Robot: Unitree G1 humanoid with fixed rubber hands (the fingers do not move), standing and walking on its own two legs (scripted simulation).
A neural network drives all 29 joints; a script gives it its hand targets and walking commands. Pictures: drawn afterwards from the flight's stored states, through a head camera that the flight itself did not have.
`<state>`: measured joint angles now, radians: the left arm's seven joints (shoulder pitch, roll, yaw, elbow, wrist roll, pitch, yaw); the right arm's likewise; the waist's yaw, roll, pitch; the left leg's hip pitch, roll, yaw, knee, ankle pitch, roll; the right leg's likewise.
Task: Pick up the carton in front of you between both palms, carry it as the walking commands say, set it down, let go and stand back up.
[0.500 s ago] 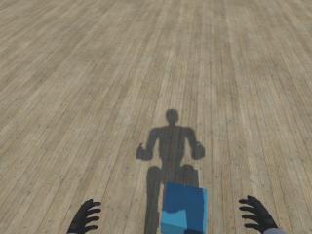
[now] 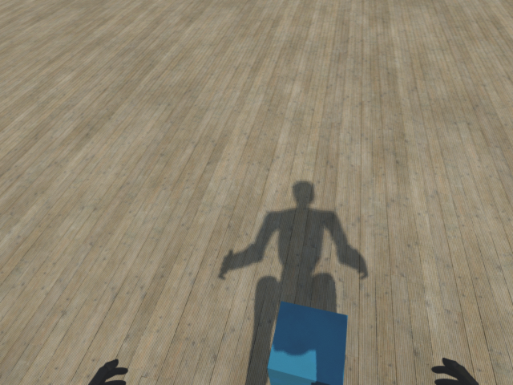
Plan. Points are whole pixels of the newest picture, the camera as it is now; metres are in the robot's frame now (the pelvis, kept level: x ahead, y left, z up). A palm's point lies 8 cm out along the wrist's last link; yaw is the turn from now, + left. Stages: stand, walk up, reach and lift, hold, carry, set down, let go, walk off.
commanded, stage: stand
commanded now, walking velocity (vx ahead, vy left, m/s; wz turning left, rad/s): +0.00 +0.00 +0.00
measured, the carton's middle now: (307, 352) +0.35 -0.08 -0.64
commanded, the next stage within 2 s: none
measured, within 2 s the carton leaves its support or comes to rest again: neither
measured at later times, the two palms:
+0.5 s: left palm out of the picture +0.09 +0.30 -0.09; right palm out of the picture +0.10 -0.30 -0.10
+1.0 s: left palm out of the picture +0.07 +0.31 -0.09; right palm out of the picture +0.06 -0.31 -0.10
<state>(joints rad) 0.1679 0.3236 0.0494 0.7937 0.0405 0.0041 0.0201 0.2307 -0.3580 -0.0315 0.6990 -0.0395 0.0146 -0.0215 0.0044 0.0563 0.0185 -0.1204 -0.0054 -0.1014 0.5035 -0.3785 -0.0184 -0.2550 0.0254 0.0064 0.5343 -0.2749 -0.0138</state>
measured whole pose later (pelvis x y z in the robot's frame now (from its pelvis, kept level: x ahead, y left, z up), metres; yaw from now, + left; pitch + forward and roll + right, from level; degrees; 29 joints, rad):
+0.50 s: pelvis -0.01 +0.00 +0.01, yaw +0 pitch -2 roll +0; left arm 0.13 0.34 0.04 0.95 0.03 0.00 0.01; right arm 0.21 -0.38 0.00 0.83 -0.03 0.00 -0.03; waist 0.01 0.04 0.02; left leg -0.06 0.00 -0.10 0.42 -0.33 -0.02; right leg -0.20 0.02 0.00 0.45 -0.22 -0.01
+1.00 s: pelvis -0.02 +0.00 +0.01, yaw +0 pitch -3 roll +0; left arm 0.11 0.36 0.02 1.03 0.02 0.00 0.01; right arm 0.20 -0.40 0.00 0.93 -0.02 -0.01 -0.02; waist 0.01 0.03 0.03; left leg -0.05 0.00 -0.09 0.37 -0.28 -0.02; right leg -0.18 0.02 0.02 0.41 -0.18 -0.01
